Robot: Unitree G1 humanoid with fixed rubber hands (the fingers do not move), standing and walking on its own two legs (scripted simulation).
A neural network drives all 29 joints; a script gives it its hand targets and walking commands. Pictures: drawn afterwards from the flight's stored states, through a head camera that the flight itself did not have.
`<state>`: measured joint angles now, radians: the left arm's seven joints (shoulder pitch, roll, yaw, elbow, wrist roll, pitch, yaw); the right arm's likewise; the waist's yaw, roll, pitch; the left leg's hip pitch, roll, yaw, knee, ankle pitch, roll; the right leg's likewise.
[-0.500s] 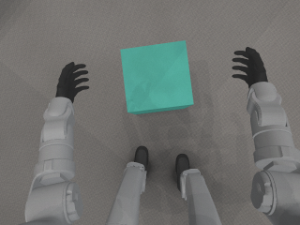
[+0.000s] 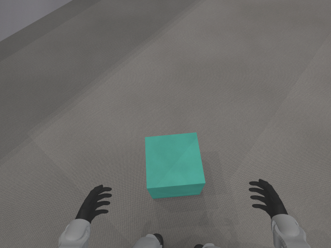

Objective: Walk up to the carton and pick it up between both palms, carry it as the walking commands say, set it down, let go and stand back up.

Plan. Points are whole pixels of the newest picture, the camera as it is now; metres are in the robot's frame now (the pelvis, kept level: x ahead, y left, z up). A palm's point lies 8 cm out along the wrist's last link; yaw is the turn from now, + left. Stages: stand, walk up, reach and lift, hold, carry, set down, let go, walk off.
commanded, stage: let go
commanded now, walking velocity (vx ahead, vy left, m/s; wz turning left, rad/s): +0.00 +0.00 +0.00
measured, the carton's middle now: (173, 167) +0.50 +0.05 -0.62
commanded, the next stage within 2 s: stand in 0.60 s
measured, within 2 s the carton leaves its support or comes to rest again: neither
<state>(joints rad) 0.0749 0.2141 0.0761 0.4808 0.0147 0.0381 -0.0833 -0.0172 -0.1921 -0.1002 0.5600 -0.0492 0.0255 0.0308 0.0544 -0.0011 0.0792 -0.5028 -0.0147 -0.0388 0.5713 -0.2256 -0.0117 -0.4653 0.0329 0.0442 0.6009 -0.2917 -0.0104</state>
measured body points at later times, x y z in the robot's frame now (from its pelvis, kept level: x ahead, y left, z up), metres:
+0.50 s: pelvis +0.04 -0.01 +0.01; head +0.07 +0.00 +0.46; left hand +0.22 +0.24 -0.06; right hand +0.21 -0.24 -0.06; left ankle +0.03 +0.13 -0.73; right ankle +0.00 -0.11 -0.73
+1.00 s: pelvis +0.06 +0.01 +0.00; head +0.06 +0.02 +0.45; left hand +0.14 +0.28 -0.11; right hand +0.14 -0.25 -0.11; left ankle +0.03 +0.13 -0.73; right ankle +0.00 -0.11 -0.73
